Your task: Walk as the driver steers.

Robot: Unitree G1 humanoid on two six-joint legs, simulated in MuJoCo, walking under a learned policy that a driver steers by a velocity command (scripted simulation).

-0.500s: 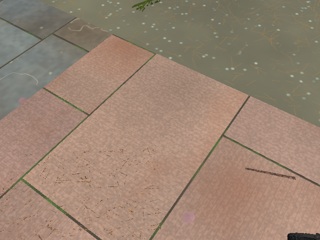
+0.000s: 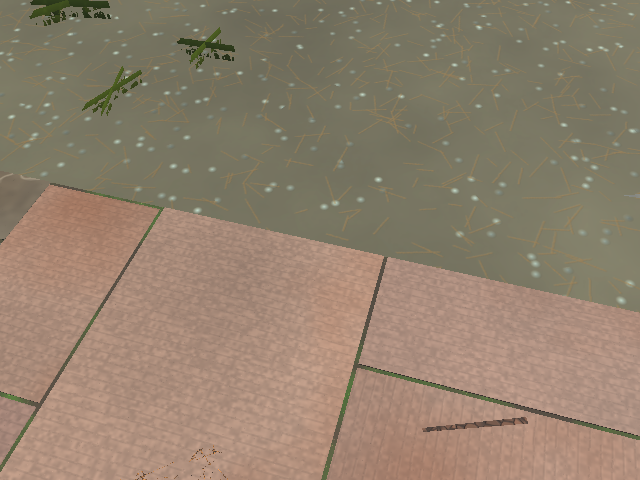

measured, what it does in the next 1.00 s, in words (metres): walks ahead, turning right: right foot, then left foot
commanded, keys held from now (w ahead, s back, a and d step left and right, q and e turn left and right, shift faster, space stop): w+e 0.42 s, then no key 0.58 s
